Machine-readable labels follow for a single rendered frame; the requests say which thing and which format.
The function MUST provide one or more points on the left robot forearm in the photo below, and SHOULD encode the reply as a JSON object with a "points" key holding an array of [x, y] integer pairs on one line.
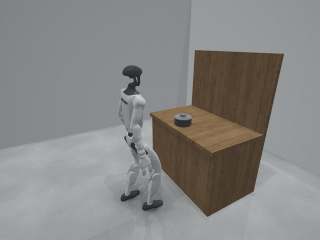
{"points": [[121, 118]]}

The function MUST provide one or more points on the left robot thigh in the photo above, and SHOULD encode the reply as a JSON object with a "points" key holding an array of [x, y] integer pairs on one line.
{"points": [[134, 166]]}

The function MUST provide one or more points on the table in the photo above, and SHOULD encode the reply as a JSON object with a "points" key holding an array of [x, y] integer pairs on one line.
{"points": [[215, 161]]}

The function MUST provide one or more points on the robot left upper arm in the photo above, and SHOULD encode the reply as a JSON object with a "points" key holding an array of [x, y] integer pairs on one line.
{"points": [[120, 112]]}

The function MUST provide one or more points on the pot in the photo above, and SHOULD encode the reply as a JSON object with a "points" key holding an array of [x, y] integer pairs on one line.
{"points": [[183, 123]]}

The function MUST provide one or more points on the lid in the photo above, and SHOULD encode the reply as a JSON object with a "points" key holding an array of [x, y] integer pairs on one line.
{"points": [[183, 118]]}

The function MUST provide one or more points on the right robot forearm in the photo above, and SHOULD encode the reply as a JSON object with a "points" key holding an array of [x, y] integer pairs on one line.
{"points": [[137, 138]]}

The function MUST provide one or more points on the robot right shin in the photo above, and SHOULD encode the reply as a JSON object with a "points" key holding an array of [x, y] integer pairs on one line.
{"points": [[153, 187]]}

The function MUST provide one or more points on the robot right upper arm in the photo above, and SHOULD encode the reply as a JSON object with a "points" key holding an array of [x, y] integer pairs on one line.
{"points": [[139, 104]]}

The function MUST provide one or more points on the right robot hand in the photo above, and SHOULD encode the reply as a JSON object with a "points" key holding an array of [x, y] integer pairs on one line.
{"points": [[143, 163]]}

